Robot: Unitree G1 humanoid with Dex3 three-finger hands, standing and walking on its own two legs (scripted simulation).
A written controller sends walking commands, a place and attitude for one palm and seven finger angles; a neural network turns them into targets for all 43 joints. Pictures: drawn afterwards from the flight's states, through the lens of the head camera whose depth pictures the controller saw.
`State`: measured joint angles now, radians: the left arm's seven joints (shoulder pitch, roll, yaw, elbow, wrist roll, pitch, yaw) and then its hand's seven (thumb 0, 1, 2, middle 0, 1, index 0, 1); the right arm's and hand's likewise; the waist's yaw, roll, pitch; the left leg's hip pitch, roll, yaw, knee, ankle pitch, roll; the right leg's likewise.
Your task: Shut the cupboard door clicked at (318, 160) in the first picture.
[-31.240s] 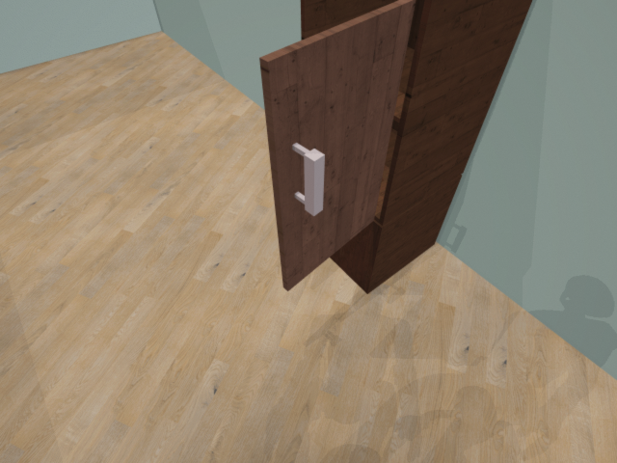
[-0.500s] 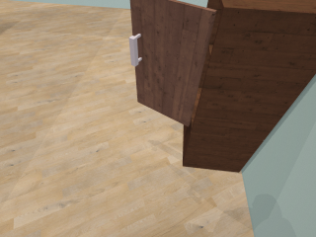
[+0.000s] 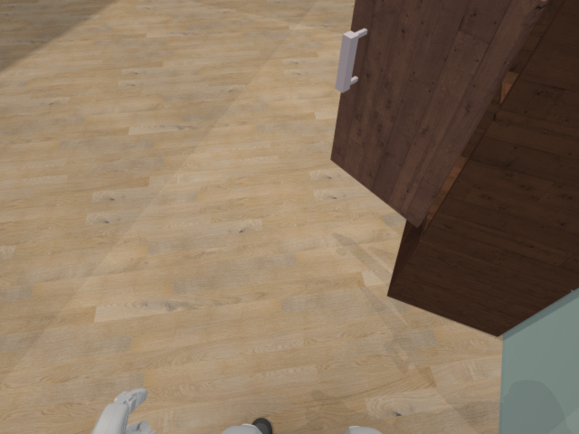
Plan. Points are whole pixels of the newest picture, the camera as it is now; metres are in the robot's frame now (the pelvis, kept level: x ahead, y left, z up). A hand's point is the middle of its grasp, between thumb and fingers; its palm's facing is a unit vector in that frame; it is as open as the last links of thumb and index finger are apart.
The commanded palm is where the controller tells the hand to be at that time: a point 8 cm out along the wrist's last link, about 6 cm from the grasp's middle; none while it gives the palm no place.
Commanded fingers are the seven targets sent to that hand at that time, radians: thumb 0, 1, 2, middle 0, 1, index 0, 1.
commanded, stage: walk to a spot facing it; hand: left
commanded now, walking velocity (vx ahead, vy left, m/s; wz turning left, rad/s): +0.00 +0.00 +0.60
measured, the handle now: (352, 60) +0.87 -0.13 +0.02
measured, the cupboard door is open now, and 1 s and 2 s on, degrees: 63 63 63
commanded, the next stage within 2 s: none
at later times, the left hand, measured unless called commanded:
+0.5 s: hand out of the picture -0.04 +0.20 -0.18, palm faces +0.35 -0.89 -0.28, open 7.4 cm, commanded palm none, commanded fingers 0.00 0.90 0.90 -0.20 -0.30 -0.20 -0.30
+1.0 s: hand out of the picture -0.05 +0.15 -0.17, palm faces +0.63 -0.75 -0.22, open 7.4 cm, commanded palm none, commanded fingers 0.00 0.90 0.90 -0.20 -0.30 -0.20 -0.30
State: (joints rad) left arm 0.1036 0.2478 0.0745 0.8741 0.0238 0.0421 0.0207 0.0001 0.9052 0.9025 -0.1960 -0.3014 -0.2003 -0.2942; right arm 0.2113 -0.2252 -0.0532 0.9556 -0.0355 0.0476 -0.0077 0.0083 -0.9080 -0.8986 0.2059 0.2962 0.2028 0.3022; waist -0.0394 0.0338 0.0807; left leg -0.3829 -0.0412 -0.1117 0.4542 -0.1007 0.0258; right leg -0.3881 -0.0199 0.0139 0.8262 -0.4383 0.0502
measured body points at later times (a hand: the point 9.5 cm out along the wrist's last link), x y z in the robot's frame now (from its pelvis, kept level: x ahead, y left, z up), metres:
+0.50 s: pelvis +0.00 -0.03 -0.01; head +0.05 +0.01 +0.43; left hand -0.06 +0.25 -0.16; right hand +0.19 -0.23 -0.14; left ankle -0.03 +0.09 -0.74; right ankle +0.00 -0.16 -0.68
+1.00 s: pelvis +0.01 -0.05 -0.01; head +0.04 -0.01 +0.44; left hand -0.09 +0.19 -0.15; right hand +0.23 -0.21 -0.14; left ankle -0.09 +0.03 -0.72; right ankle +0.08 -0.15 -0.74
